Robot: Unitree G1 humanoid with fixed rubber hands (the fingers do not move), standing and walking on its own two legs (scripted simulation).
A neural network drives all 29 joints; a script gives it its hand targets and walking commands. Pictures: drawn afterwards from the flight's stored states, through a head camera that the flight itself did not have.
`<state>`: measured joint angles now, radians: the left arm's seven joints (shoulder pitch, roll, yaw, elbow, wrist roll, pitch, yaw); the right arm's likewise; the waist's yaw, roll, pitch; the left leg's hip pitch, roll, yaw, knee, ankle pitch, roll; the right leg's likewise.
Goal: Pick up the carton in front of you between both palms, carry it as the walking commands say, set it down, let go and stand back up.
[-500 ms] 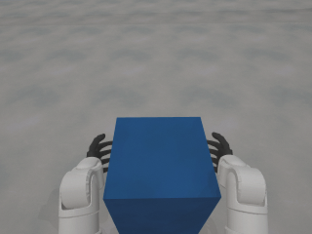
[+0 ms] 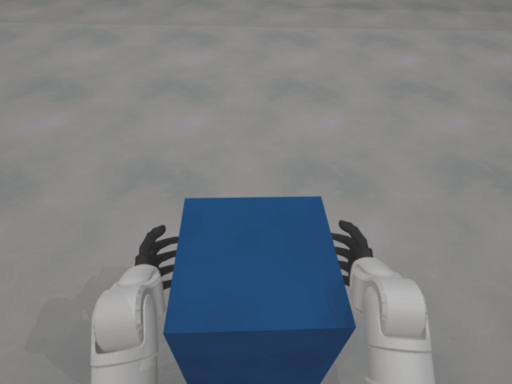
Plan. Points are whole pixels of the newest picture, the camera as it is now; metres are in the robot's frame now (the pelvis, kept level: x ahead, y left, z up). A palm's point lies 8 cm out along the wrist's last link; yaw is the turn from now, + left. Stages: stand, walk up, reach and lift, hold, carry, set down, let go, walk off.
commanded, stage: carry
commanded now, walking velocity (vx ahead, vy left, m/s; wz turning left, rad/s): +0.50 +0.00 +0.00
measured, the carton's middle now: (254, 296) +0.26 +0.00 -0.01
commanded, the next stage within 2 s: none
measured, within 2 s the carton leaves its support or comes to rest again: neither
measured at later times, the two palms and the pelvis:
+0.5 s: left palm (187, 118) +0.60 +0.13 +0.09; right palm (328, 114) +0.62 -0.17 +0.08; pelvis +0.34 -0.04 +0.00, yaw +5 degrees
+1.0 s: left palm (185, 51) +0.95 +0.17 +0.06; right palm (290, 51) +0.94 -0.13 +0.07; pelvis +0.68 +0.03 +0.01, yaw +0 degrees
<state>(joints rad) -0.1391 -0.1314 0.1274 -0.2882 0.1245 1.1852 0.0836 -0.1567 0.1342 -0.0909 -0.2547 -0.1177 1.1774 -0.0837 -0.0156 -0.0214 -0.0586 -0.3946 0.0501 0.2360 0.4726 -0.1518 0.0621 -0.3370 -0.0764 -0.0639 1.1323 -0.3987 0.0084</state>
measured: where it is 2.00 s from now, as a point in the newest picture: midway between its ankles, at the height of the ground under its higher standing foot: (242, 190)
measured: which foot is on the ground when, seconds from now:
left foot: down 0.00-0.36, up 0.38-0.82, down 0.84-1.00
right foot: up 0.00-0.34, down 0.36-0.88, up 0.90-1.00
